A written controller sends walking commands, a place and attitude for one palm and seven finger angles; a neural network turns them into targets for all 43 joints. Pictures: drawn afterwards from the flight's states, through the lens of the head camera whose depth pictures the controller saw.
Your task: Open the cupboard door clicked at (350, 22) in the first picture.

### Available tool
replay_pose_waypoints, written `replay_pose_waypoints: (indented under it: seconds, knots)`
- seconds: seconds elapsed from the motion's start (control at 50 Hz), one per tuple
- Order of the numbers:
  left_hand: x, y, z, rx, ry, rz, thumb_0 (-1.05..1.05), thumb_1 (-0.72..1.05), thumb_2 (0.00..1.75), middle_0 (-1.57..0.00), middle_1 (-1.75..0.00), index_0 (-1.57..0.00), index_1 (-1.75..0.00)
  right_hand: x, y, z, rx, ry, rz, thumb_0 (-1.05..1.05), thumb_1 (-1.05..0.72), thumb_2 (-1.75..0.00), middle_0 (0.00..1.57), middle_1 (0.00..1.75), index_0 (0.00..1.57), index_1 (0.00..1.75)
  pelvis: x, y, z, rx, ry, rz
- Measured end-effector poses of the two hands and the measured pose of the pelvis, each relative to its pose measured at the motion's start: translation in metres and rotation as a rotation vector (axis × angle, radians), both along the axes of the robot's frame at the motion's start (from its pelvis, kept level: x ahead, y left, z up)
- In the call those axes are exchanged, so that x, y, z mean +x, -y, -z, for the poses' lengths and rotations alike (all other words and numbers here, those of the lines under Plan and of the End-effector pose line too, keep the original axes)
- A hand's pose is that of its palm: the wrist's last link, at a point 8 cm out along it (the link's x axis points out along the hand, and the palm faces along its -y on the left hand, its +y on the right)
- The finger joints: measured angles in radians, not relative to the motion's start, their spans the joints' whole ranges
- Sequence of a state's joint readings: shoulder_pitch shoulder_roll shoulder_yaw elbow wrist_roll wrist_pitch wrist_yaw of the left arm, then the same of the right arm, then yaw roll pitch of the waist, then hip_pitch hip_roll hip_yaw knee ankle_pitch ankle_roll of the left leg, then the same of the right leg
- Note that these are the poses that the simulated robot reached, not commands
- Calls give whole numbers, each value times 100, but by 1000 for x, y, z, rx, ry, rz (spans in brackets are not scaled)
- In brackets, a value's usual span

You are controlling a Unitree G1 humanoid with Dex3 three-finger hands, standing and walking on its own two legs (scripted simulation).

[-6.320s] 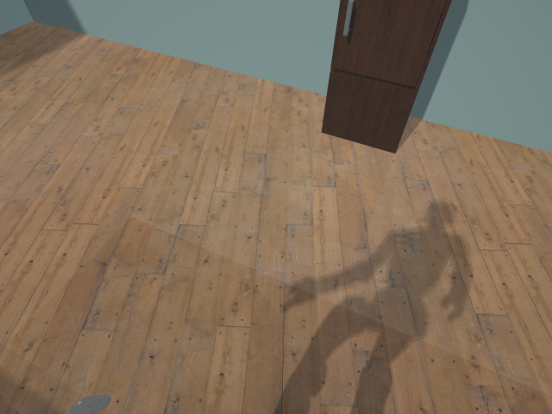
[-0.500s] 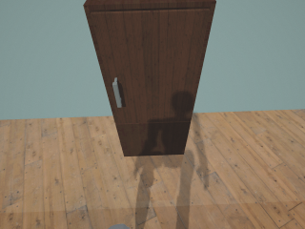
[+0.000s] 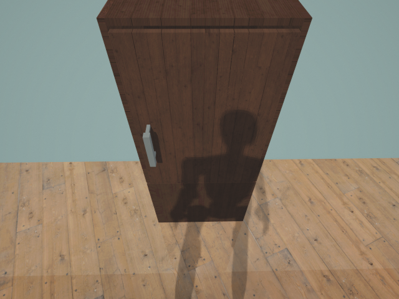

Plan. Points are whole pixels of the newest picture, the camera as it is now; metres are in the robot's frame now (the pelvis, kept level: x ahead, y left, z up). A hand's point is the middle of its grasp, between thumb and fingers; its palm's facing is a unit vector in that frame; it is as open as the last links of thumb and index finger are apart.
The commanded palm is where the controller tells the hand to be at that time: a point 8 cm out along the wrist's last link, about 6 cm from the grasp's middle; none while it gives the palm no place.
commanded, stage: come to a stop and stand still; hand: left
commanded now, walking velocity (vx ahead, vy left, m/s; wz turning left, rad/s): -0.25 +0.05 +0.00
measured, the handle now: (150, 146) +0.55 +0.19 -0.09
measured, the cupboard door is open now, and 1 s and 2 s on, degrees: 0 0 0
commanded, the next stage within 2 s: look again from close up in 1.20 s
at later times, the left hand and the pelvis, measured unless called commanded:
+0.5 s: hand out of the picture +0.06 +0.21 -0.19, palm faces +0.09 -0.97 -0.21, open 7.4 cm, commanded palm none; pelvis +0.00 +0.02 -0.01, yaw +2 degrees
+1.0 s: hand out of the picture -0.01 +0.15 -0.17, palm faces +0.05 -0.98 -0.19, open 7.3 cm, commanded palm none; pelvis -0.01 -0.02 +0.00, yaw +1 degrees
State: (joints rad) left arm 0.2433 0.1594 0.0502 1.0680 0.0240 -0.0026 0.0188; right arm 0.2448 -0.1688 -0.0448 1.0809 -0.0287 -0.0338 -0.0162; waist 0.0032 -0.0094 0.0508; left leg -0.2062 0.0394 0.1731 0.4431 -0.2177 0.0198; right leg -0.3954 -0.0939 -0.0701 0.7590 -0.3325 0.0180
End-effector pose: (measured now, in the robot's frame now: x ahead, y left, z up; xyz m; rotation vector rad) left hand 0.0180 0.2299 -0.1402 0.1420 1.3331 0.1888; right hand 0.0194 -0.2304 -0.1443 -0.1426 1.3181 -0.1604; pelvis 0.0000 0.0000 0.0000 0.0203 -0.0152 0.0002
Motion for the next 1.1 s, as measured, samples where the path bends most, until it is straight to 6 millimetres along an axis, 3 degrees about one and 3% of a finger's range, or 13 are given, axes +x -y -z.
replay_pose_waypoints:
  seconds: [0.14, 0.22, 0.28, 0.44, 0.52, 0.62, 0.74, 0.86, 0.96, 1.1]
  knots:
    - [54, 21, -6, 46, 54, 40, 1, 93, 90, -20, -30, -20, -30, 0, 11, 19, 65, -100, 48, 1, -92, -90, 20, 30, 20, 30, 30, 24, 5, 5, 4, -8]
    - [71, 25, -10, 49, 85, 22, 1, 93, 90, -20, -30, -20, -30, 7, 13, 17, 59, -125, 33, 1, -92, -90, 20, 30, 20, 30, 31, 26, 3, 3, -2, -25]
    - [73, 23, -10, 46, 104, 3, 1, 92, 90, -20, -30, -20, -30, 18, 15, 14, 39, -119, 6, 1, -91, -90, 20, 30, 20, 30, 24, 22, 1, 5, -2, -35]
    - [45, -13, 10, 17, 90, -15, 1, 91, 90, -20, -30, -21, -30, 47, 5, 2, -42, 47, -39, 1, -91, -90, 20, 30, 20, 30, 0, -7, 11, -24, 0, -37]
    - [23, -28, 13, -1, 48, -31, 1, 91, 90, -20, -30, -20, -30, 39, -12, -11, -52, 69, -59, 1, -91, -90, 20, 30, 20, 30, -5, -17, 6, -23, 8, -33]
    - [-9, -34, 5, -18, -18, -44, 1, 91, 90, -20, -30, -20, -30, 29, -24, -19, -47, 49, -54, 1, -92, -90, 20, 30, 20, 30, -3, -22, -5, -28, -9, -28]
    - [-33, -22, 2, -21, -112, -28, 1, 91, 90, -20, -30, -20, -30, 9, -18, -15, -32, 10, -16, 1, -92, -90, 20, 30, 20, 30, -4, -16, -6, -22, -17, -19]
    - [-37, 4, 1, -8, -99, -19, 1, 91, 90, -20, -30, -20, -30, -20, -4, 3, 8, -70, 17, 1, -91, -90, 20, 30, 20, 30, -6, 0, -2, -17, -2, -19]
    - [-36, 27, 0, -24, -86, -13, 1, 91, 90, -20, -30, -20, -30, -37, -2, 4, 36, -115, 18, 1, -91, -90, 20, 30, 20, 30, -6, 11, -4, -13, 6, -21]
    - [-42, 43, 1, -34, -96, -29, 2, 93, 90, -20, -30, -20, -30, -51, -3, 5, 61, -156, 18, 1, -91, -90, 20, 30, 20, 30, -6, 23, -4, -15, 10, -23]
